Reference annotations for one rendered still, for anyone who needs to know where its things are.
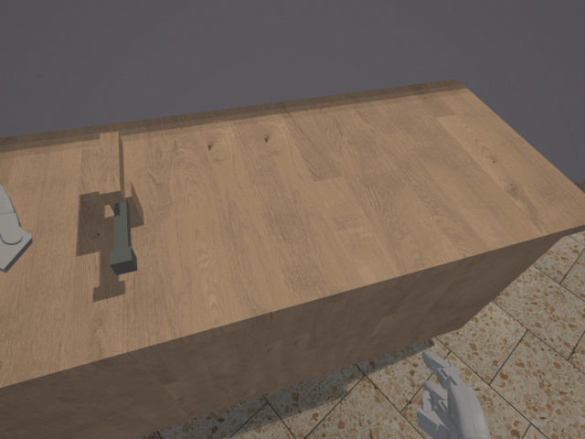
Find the right robot hand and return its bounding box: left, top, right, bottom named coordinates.
left=417, top=350, right=491, bottom=439

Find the left robot hand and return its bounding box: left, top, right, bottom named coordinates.
left=0, top=184, right=33, bottom=273

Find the tap lever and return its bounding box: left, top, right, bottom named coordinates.
left=110, top=199, right=137, bottom=275

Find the counter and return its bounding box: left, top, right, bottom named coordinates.
left=0, top=80, right=585, bottom=439

